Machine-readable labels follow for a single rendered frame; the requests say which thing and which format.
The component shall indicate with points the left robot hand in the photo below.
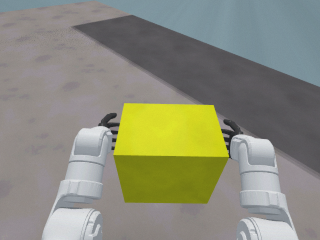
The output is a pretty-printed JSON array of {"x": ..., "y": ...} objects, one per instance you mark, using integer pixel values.
[{"x": 105, "y": 123}]

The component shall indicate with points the left robot upper arm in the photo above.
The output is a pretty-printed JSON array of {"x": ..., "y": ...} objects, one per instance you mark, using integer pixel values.
[{"x": 74, "y": 223}]

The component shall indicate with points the carton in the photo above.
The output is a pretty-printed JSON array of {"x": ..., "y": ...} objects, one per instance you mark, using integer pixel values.
[{"x": 169, "y": 153}]

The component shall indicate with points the robot left forearm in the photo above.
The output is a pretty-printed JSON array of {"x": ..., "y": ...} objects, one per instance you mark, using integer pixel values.
[{"x": 83, "y": 179}]

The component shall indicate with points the right robot upper arm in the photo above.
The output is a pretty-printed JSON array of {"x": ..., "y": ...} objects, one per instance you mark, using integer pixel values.
[{"x": 253, "y": 228}]

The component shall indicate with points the robot right forearm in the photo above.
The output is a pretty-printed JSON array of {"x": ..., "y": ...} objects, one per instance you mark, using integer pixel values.
[{"x": 260, "y": 186}]

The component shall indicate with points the right robot hand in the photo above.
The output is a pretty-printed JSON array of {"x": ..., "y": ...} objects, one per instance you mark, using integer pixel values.
[{"x": 231, "y": 133}]

